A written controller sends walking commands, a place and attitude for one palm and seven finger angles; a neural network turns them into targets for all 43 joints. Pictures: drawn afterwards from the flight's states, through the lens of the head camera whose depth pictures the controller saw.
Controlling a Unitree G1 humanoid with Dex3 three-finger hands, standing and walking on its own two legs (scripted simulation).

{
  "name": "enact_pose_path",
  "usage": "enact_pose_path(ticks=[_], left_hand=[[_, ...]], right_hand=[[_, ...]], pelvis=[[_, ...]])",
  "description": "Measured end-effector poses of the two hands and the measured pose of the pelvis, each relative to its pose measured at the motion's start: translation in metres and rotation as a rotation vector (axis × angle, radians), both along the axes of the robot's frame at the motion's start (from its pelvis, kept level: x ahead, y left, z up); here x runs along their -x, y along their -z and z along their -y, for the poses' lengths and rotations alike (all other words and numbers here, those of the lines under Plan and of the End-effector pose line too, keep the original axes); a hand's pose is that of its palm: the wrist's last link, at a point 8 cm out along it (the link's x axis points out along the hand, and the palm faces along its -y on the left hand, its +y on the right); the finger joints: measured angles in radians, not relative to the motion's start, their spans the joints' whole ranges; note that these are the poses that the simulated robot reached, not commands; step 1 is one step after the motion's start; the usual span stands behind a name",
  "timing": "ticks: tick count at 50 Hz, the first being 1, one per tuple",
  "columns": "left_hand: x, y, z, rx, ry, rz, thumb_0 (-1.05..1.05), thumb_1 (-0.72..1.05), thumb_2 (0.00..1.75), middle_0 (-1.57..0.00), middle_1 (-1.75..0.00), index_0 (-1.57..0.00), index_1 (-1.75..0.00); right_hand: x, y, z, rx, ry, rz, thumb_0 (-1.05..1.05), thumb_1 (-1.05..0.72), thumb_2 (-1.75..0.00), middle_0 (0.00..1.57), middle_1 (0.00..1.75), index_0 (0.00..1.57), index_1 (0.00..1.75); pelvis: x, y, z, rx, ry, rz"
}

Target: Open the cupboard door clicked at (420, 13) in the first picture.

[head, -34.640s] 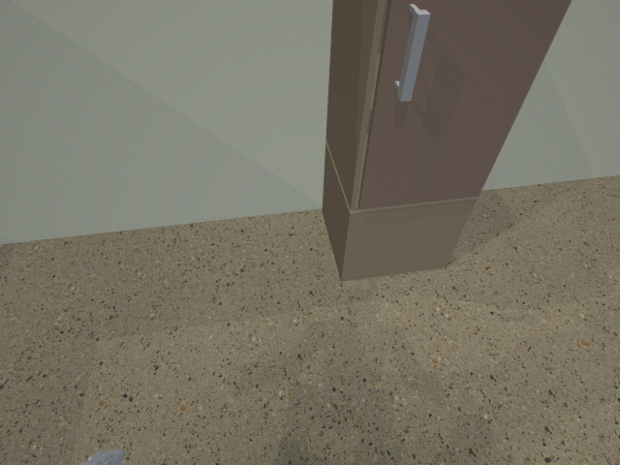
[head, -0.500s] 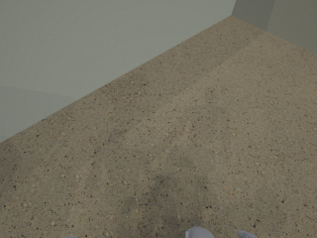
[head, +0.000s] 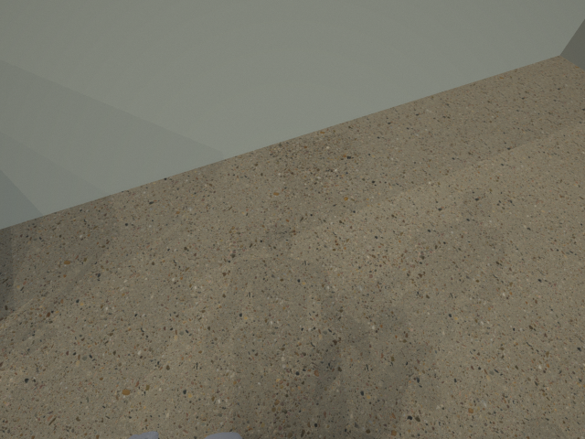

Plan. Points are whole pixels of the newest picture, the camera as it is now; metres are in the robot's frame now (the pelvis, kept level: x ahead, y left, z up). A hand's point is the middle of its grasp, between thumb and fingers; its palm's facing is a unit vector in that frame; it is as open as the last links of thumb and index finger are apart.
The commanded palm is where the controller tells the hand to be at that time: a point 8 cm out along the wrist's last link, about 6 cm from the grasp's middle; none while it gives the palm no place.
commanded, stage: turn to face it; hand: left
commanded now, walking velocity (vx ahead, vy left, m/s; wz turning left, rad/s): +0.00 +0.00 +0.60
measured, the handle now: out of the picture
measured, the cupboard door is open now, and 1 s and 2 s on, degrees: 40 40 40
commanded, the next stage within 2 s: take the last steps up to it in 1.92 s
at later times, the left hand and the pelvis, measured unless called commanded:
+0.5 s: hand out of the picture +0.04 +0.17 -0.13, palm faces +0.29 -0.91 -0.29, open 7.4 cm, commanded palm none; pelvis +0.01 -0.05 +0.01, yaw +16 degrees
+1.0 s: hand out of the picture -0.05 +0.20 -0.16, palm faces +0.60 -0.76 -0.26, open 7.4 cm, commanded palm none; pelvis +0.01 -0.02 +0.01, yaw +35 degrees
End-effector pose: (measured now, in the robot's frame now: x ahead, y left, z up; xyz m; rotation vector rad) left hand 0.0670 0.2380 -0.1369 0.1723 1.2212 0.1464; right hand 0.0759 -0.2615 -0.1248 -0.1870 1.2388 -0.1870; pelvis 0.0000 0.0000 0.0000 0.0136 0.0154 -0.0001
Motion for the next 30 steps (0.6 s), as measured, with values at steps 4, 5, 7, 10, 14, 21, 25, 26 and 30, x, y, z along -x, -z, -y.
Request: enact_pose_path(ticks=[4, 5, 7, 10, 14, 21, 25, 26, 30], left_hand=[[0.019, 0.008, -0.024, -0.021, -0.072, -0.057, 0.01, 0.9, 0.9, -0.2, -0.3, -0.2, -0.3], [0.021, 0.006, -0.027, -0.026, -0.086, -0.061, 0.01, 0.9, 0.9, -0.2, -0.3, -0.2, -0.3], [0.023, -0.001, -0.031, -0.035, -0.108, -0.056, 0.01, 0.91, 0.9, -0.2, -0.3, -0.2, -0.3], [0.022, -0.012, -0.033, -0.05, -0.133, -0.031, 0.01, 0.91, 0.9, -0.2, -0.3, -0.2, -0.3], [0.018, -0.023, -0.026, -0.074, -0.16, 0.008, 0.01, 0.91, 0.9, -0.19, -0.3, -0.2, -0.3], [0.027, -0.033, 0.008, -0.114, -0.216, 0.065, 0.01, 0.9, 0.9, -0.2, -0.3, -0.2, -0.3], [0.047, -0.037, 0.028, -0.09, -0.272, 0.028, 0.01, 0.9, 0.9, -0.2, -0.3, -0.2, -0.3], [0.052, -0.036, 0.033, -0.081, -0.286, 0.018, 0.01, 0.9, 0.9, -0.2, -0.3, -0.2, -0.3], [0.071, -0.032, 0.045, -0.053, -0.364, -0.002, 0.01, 0.91, 0.9, -0.2, -0.3, -0.2, -0.3]], right_hand=[[-0.022, -0.004, -0.012, 0.028, -0.064, 0.048, 0.01, -0.9, -0.9, 0.2, 0.3, 0.2, 0.3], [-0.025, -0.006, -0.014, 0.03, -0.073, 0.051, 0.01, -0.9, -0.9, 0.2, 0.3, 0.2, 0.3], [-0.028, -0.009, -0.017, 0.029, -0.093, 0.049, 0.0, -0.9, -0.9, 0.2, 0.3, 0.2, 0.3], [-0.031, -0.009, -0.019, 0.015, -0.122, 0.036, 0.0, -0.9, -0.9, 0.2, 0.3, 0.2, 0.3], [-0.034, -0.001, -0.014, -0.013, -0.153, 0.01, 0.0, -0.9, -0.9, 0.21, 0.3, 0.2, 0.3], [-0.053, 0.021, 0.008, -0.056, -0.203, -0.032, 0.01, -0.9, -0.9, 0.2, 0.3, 0.2, 0.3], [-0.071, 0.013, 0.012, -0.061, -0.248, -0.04, 0.01, -0.9, -0.9, 0.2, 0.3, 0.2, 0.3], [-0.075, 0.01, 0.012, -0.06, -0.261, -0.04, 0.01, -0.9, -0.9, 0.2, 0.3, 0.2, 0.3], [-0.094, 0.003, 0.005, -0.05, -0.327, -0.048, 0.01, -0.9, -0.9, 0.2, 0.3, 0.2, 0.3]], pelvis=[[0.001, 0.003, -0.005, 0.005, -0.039, -0.006], [0.0, 0.001, -0.006, 0.008, -0.048, -0.008], [-0.001, -0.003, -0.005, 0.009, -0.065, -0.011], [-0.002, -0.008, -0.002, 0.009, -0.093, -0.013], [-0.005, -0.01, 0.01, 0.008, -0.138, -0.014], [-0.009, -0.004, 0.038, -0.011, -0.234, -0.001], [-0.012, -0.012, 0.045, -0.025, -0.288, 0.006], [-0.013, -0.014, 0.047, -0.028, -0.302, 0.005], [-0.016, -0.017, 0.049, -0.036, -0.365, 0.0]])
